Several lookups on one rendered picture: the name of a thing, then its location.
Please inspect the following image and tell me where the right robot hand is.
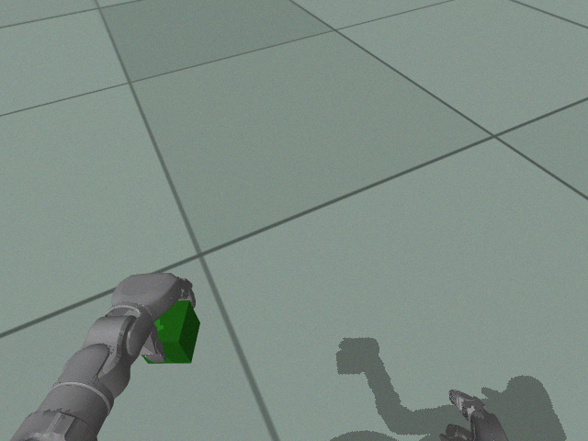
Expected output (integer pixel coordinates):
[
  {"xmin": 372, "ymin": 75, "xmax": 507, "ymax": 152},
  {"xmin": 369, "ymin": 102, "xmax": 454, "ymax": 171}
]
[{"xmin": 440, "ymin": 390, "xmax": 508, "ymax": 441}]

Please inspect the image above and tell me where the left robot hand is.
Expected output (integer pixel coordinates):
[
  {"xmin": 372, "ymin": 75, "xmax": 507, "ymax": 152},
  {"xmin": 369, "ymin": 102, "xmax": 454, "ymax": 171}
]
[{"xmin": 111, "ymin": 273, "xmax": 196, "ymax": 363}]

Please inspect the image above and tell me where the left robot arm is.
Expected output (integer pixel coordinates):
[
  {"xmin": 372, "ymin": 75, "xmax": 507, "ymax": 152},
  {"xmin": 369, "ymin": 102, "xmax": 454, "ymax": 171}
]
[{"xmin": 10, "ymin": 302, "xmax": 153, "ymax": 441}]

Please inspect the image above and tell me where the cube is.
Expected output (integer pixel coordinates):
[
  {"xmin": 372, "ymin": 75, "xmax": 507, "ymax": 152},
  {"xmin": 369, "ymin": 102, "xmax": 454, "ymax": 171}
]
[{"xmin": 142, "ymin": 300, "xmax": 200, "ymax": 364}]

